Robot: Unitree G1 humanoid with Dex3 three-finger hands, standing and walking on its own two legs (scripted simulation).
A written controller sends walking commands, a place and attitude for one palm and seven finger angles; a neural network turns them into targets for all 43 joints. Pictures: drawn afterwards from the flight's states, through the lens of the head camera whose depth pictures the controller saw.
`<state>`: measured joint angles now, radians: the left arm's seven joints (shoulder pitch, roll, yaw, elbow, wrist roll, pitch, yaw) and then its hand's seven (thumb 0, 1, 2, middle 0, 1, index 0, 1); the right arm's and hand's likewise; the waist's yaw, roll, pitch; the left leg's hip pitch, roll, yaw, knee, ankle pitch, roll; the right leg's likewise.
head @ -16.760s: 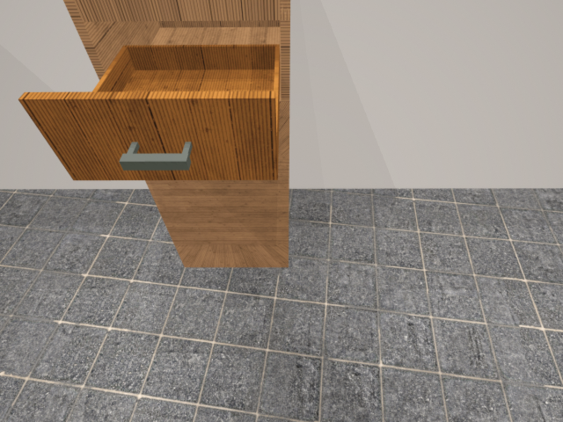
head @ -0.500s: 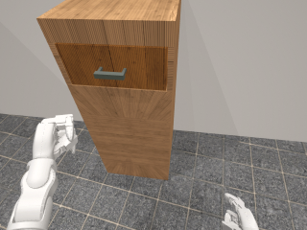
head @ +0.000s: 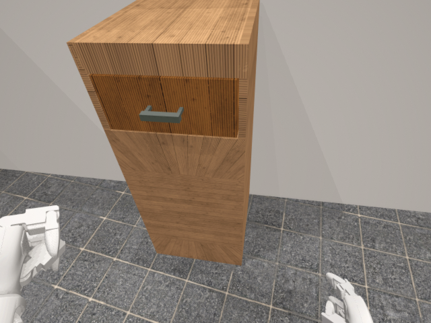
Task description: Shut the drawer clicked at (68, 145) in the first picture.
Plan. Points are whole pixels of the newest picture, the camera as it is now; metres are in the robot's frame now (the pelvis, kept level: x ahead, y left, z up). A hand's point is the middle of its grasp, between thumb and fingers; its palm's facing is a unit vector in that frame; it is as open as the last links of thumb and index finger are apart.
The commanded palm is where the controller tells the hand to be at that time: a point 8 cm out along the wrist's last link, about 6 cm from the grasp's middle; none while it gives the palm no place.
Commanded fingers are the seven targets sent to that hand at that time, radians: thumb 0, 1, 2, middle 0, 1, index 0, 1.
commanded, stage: draw the hand back to the body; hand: left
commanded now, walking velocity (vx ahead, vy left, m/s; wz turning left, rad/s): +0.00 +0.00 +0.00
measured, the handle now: (162, 113) +0.58 +0.21 +0.11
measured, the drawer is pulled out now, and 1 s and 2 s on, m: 0.00 0.00 0.00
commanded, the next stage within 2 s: step back with the hand held close in 0.10 s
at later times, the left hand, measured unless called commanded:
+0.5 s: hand (80, 236) +0.20 +0.23 +0.14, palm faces +0.27 -0.84 -0.47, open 3.2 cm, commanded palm +0.13 +0.28 +0.17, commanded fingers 0.00 0.90 0.90 -1.40 -1.60 -1.40 -1.60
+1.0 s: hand (30, 281) +0.13 +0.26 +0.14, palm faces +0.33 -0.84 -0.43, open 3.2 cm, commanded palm +0.06 +0.30 +0.17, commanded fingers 0.00 0.90 0.90 -1.40 -1.60 -1.40 -1.60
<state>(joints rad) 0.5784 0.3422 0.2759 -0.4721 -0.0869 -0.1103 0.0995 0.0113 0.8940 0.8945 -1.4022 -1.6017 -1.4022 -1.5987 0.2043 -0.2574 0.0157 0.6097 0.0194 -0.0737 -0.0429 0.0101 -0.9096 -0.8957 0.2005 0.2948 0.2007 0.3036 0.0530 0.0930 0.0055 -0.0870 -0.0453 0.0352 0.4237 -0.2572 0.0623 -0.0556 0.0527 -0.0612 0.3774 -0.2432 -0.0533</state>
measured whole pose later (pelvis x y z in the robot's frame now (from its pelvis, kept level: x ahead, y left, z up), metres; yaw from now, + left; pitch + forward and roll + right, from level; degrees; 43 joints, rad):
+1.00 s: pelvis -0.07 +0.02 -0.01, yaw +0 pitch +1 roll -2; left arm 0.61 0.38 0.33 -0.57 -0.04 -0.20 0.13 0.01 0.89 0.89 -1.40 -1.60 -1.40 -1.60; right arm 0.21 -0.23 0.00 0.54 0.01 -0.02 -0.05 0.01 -0.91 -0.90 0.20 0.30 0.20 0.30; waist 0.00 0.02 0.01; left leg -0.40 -0.05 0.04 0.61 -0.29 0.07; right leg -0.34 0.04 -0.08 0.50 -0.19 -0.03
